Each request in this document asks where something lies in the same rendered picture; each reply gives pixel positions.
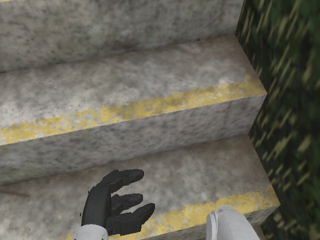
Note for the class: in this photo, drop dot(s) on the robot left hand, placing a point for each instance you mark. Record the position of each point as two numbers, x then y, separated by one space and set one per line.
103 210

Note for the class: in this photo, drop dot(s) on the robot right thigh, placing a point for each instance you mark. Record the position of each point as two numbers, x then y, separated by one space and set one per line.
229 224

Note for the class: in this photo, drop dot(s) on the robot left forearm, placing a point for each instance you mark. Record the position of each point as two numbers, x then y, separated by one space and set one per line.
91 232

